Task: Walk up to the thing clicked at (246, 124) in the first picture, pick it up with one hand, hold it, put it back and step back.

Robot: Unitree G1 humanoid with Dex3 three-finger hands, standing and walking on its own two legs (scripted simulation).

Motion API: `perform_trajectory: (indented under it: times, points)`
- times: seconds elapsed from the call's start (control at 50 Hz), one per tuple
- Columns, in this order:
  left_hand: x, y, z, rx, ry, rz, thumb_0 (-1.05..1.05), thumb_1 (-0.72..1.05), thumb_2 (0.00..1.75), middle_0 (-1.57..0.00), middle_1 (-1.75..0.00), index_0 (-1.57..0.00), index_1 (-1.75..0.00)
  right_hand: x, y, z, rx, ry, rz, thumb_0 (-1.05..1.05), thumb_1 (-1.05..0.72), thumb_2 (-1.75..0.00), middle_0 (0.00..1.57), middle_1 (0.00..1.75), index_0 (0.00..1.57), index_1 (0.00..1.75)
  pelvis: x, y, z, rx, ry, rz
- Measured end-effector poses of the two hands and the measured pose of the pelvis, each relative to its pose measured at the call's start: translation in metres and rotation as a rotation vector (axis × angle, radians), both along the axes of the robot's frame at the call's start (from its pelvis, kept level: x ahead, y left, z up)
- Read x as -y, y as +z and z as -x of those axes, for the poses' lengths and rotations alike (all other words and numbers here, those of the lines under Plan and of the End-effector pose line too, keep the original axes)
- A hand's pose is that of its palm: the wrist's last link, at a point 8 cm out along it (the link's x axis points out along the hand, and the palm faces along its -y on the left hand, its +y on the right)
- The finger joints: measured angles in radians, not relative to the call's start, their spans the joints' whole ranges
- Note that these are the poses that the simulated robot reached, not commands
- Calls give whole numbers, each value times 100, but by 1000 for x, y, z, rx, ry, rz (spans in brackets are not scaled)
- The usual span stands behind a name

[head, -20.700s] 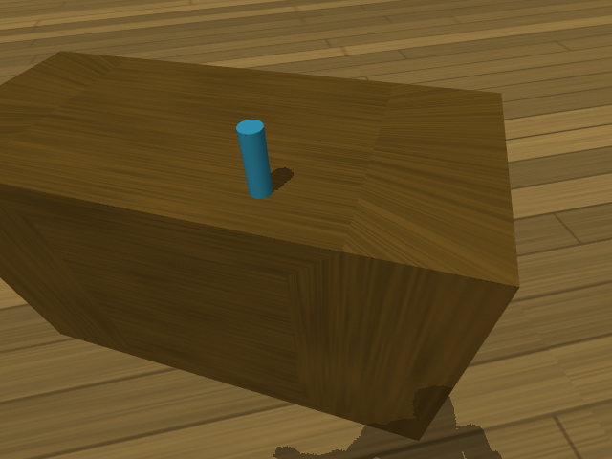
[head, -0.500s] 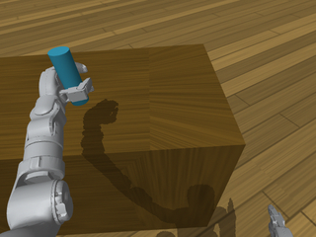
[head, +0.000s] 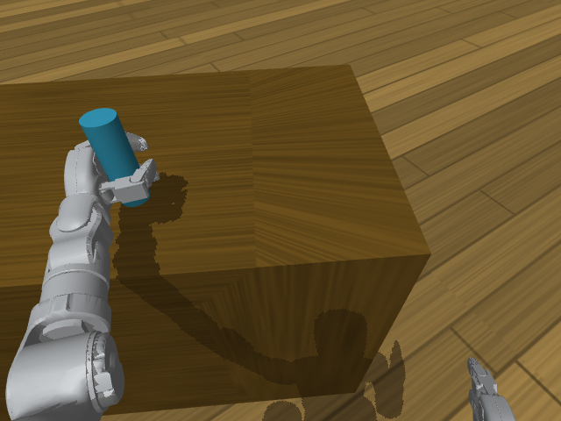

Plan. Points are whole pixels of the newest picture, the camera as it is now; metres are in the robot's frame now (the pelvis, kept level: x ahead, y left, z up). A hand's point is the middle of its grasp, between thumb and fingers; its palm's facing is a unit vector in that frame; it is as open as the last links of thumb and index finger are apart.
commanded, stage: lower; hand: left
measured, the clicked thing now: (118, 161) +0.46 +0.23 +0.16
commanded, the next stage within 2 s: loosen in 0.56 s
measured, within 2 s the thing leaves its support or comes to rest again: rests again in 0.62 s
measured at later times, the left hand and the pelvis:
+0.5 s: hand (140, 192) +0.46 +0.22 +0.10, palm faces +0.13 -0.99 -0.01, open 5.7 cm; pelvis +0.00 +0.01 -0.01, yaw +0 degrees
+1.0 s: hand (142, 192) +0.46 +0.22 +0.10, palm faces +0.16 -0.99 +0.01, open 6.2 cm; pelvis -0.01 +0.01 -0.02, yaw -1 degrees
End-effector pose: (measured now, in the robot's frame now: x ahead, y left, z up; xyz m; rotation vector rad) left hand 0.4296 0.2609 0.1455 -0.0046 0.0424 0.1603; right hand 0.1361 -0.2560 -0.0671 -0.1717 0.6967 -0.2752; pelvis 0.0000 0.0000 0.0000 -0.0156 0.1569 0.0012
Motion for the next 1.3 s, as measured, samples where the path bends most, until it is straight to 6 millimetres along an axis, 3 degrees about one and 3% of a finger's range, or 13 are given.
perform_trajectory:
  times: [0.36,0.76,1.06,1.3]
  points:
    - [-5,-29,-2,2,-18,0,0,10,117,-97,-117,-99,-114,-9,-3,-3,-10,14,0,-1,52,-6,6,5,6,5,-6,-10,-2,-29,-3,6]
    - [-5,-53,-2,2,-12,-2,0,10,115,-98,-116,-99,-113,-11,-4,11,-15,24,30,-1,52,-6,6,5,6,5,-10,-22,8,-59,-11,11]
    - [-5,-45,-3,23,2,10,0,3,74,-101,-98,-103,-95,-9,-4,9,-3,27,27,-1,50,-5,6,5,6,5,-8,-24,8,-62,-8,11]
    - [-7,-49,-3,23,0,15,0,-15,46,-69,-61,-70,-61,-6,-4,12,-18,29,35,-1,51,-5,6,5,6,5,-6,-25,8,-66,-7,8]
